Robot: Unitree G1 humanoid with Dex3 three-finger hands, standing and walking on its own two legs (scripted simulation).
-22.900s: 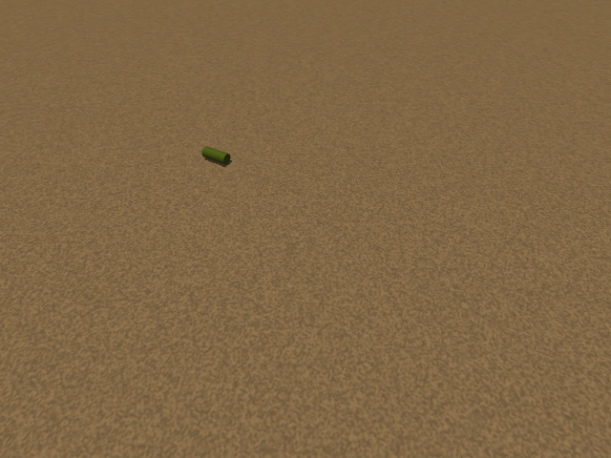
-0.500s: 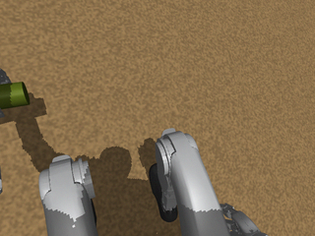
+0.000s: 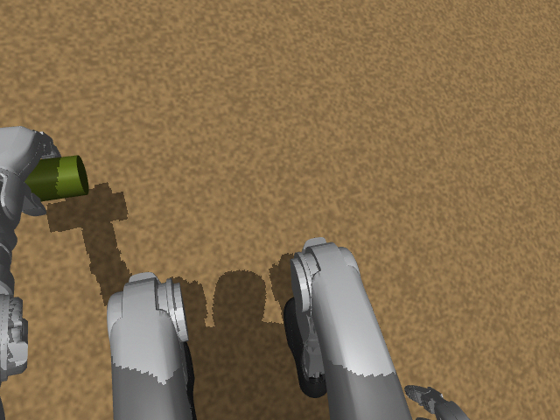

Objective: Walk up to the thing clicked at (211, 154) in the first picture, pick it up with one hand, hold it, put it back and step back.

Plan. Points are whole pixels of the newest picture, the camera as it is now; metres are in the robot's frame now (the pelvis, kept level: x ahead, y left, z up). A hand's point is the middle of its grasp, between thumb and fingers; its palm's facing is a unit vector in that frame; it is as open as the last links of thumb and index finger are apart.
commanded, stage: lift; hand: left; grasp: from above
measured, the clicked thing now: (29, 182) +0.48 +0.30 -0.16
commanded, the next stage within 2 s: hold in 1.34 s
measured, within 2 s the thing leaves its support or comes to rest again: neither
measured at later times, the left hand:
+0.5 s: hand out of the picture +0.40 +0.28 +0.04, palm faces -0.43 -0.10 -0.90, open 8.8 cm
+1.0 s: hand out of the picture +0.35 +0.25 +0.22, palm faces -0.45 -0.11 -0.89, open 8.8 cm
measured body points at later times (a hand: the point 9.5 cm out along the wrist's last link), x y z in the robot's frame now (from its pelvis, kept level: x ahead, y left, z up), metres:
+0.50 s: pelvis +0.00 +0.00 +0.13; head +0.17 +0.04 +0.55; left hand +0.41 +0.29 +0.10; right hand +0.14 -0.26 +0.01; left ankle +0.08 +0.12 -0.33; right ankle +0.12 -0.15 -0.33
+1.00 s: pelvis +0.04 -0.01 +0.30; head +0.11 -0.01 +0.74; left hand +0.37 +0.25 +0.27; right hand +0.16 -0.27 +0.18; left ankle +0.08 +0.12 -0.33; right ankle +0.12 -0.15 -0.33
